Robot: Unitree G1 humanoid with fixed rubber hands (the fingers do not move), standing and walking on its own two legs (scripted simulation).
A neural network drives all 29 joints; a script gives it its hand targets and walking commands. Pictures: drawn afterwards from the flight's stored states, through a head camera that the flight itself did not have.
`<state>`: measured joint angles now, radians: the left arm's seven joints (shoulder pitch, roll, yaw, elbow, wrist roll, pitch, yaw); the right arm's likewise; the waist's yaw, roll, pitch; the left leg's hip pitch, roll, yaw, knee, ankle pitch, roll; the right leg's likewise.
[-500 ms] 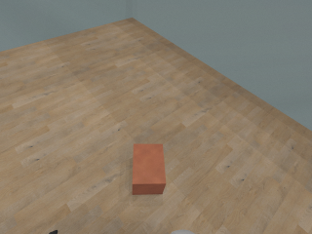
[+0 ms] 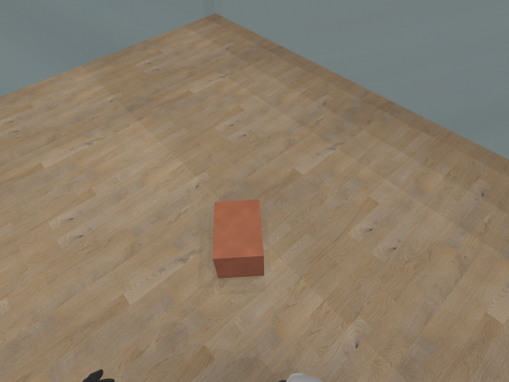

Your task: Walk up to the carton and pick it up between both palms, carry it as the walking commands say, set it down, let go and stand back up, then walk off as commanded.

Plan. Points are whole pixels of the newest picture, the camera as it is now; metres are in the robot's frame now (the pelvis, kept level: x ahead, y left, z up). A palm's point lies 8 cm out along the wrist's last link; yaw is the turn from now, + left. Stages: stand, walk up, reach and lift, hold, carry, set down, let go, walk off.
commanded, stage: walk off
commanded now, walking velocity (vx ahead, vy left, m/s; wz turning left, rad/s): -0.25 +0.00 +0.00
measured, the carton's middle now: (239, 238) +0.74 +0.04 -0.68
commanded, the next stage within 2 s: stand in 1.24 s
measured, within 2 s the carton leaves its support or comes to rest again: neither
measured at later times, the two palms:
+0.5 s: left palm out of the picture -0.02 +0.27 -0.12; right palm out of the picture -0.11 -0.28 -0.12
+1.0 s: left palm out of the picture -0.17 +0.23 -0.09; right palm out of the picture -0.25 -0.29 -0.13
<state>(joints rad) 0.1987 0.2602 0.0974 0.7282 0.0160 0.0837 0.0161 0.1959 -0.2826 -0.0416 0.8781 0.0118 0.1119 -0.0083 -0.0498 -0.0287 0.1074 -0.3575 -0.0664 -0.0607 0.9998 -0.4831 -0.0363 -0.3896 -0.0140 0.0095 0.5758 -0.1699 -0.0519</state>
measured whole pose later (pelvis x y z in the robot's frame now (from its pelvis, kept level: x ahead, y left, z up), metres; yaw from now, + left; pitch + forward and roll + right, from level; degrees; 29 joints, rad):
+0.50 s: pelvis -0.16 +0.00 -0.01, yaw -4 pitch -1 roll +0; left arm 0.20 0.28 0.10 0.73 0.01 0.10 0.02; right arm 0.19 -0.27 -0.04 0.85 0.01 0.08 -0.01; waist -0.05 -0.01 0.09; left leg -0.39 0.05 -0.06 0.59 -0.19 -0.04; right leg -0.23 0.05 0.01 0.81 -0.49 -0.01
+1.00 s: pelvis -0.30 -0.02 +0.01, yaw -2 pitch -2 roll +4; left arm 0.20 0.21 0.10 0.74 0.01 0.06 0.02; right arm 0.20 -0.28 -0.04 0.88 0.01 0.10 -0.01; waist -0.05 -0.02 0.10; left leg -0.40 -0.07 -0.06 1.00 -0.47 -0.06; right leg -0.32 -0.01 0.01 0.55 -0.19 -0.07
